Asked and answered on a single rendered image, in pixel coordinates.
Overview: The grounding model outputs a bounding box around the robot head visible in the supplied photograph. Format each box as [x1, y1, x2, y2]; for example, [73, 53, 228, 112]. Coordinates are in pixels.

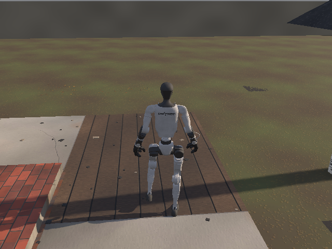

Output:
[158, 82, 175, 107]

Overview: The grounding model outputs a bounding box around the right robot foot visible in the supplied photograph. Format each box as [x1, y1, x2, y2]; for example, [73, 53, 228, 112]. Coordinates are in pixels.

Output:
[171, 204, 179, 217]

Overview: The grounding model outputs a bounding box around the left robot hand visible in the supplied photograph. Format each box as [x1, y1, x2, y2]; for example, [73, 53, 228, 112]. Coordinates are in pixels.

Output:
[133, 145, 145, 157]

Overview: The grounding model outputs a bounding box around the right robot hand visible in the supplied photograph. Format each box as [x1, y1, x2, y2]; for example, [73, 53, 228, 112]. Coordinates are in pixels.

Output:
[186, 143, 198, 153]

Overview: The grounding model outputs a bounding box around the robot left upper arm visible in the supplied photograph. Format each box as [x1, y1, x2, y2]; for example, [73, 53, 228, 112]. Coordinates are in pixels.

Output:
[141, 105, 156, 134]

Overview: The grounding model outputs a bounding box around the robot right upper arm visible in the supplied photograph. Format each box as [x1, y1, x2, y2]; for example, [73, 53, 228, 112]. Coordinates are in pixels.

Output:
[177, 105, 192, 133]

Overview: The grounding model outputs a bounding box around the robot left forearm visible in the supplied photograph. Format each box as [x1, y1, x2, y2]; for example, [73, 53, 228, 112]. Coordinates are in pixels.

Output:
[135, 126, 146, 147]

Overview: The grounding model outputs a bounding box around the robot right forearm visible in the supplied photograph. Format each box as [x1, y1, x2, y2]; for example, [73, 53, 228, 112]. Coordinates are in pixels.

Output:
[187, 126, 197, 145]

